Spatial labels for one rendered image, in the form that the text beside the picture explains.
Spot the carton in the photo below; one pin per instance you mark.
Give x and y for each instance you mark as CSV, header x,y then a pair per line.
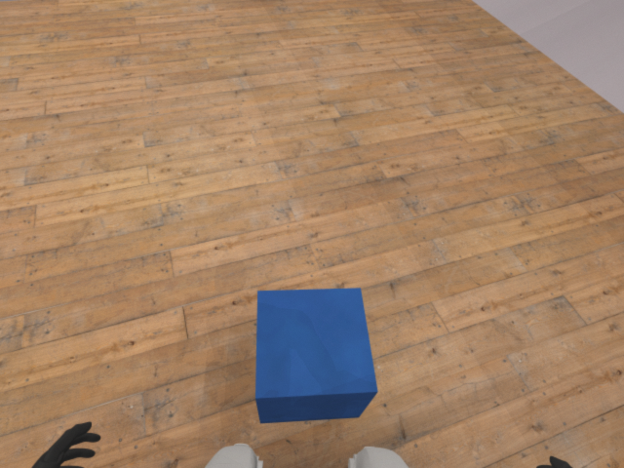
x,y
313,355

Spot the left robot thigh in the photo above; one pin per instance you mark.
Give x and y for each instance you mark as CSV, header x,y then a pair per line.
x,y
235,457

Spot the robot thigh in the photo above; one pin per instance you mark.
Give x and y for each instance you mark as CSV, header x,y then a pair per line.
x,y
376,458
235,457

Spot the right robot thigh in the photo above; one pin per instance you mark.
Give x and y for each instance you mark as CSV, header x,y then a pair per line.
x,y
376,458

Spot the left robot hand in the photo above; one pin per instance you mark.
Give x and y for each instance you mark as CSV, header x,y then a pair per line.
x,y
61,450

